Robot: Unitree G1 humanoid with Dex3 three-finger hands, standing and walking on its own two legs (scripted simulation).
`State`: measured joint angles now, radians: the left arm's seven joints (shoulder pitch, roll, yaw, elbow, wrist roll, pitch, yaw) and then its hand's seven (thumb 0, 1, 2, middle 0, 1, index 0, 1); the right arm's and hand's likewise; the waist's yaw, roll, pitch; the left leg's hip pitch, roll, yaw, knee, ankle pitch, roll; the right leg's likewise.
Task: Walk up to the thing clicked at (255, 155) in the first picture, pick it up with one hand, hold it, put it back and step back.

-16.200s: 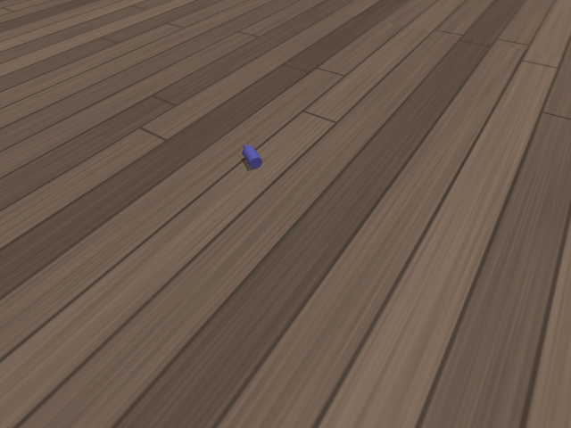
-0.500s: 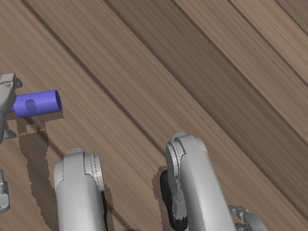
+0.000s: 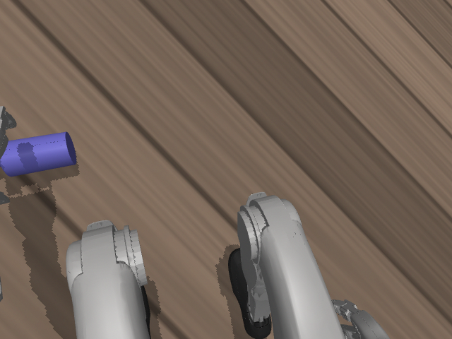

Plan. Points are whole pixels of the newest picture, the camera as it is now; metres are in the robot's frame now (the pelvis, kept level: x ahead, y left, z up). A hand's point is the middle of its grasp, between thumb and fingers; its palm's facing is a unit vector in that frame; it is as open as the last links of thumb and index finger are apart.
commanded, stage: rise first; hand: left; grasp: from above
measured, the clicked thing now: (25, 156) +0.48 +0.34 -0.28
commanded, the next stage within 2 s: approach in 1.16 s
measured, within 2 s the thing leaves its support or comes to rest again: neither
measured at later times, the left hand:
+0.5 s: hand out of the picture +0.44 +0.36 -0.17, palm faces -0.45 -0.09 -0.89, open 14.1 cm
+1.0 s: hand out of the picture +0.44 +0.36 -0.16, palm faces -0.46 -0.09 -0.89, open 14.1 cm
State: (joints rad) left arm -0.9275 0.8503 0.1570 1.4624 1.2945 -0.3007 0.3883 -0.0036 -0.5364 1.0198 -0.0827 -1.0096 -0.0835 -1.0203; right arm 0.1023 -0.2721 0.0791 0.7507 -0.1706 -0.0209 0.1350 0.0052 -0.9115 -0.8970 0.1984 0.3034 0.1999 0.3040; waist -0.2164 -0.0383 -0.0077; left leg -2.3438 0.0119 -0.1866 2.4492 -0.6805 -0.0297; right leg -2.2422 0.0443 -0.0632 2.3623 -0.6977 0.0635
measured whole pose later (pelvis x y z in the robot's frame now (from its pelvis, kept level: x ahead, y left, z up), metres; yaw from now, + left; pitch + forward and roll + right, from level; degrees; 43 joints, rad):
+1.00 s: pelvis +0.00 +0.00 +0.00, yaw +0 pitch +32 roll -10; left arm -0.95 0.89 0.14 1.45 1.30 -0.32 0.35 0.00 -0.55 1.03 -0.09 -1.01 -0.08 -1.03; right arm 0.12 -0.28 0.10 0.72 -0.16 0.00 0.14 0.00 -0.91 -0.90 0.20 0.30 0.20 0.30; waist -0.23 -0.03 -0.01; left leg -2.35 0.01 -0.19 2.44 -0.67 -0.02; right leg -2.23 0.04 -0.07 2.34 -0.69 0.07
